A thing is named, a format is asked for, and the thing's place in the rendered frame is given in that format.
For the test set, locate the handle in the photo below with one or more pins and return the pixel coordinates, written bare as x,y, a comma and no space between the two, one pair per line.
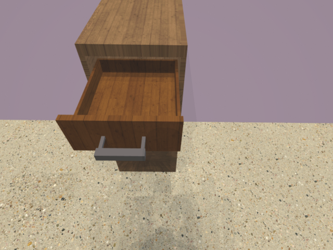
120,154

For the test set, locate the cabinet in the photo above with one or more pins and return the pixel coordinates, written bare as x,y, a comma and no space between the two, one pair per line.
137,29

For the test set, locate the drawer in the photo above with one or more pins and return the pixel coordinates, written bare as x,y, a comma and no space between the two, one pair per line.
125,99

